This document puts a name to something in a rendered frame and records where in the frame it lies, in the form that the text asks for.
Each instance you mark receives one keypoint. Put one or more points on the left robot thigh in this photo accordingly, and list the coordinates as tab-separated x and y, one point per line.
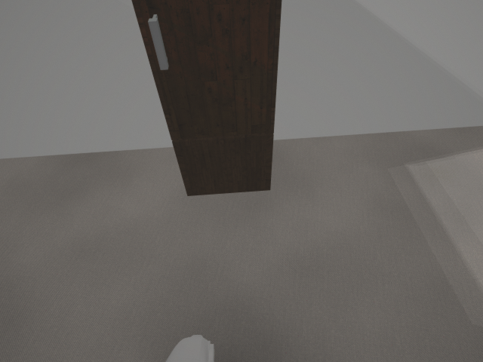
192	349

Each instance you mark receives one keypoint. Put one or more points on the cupboard door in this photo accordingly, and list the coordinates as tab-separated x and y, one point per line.
220	56

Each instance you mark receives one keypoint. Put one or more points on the handle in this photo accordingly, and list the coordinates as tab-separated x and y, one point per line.
158	42

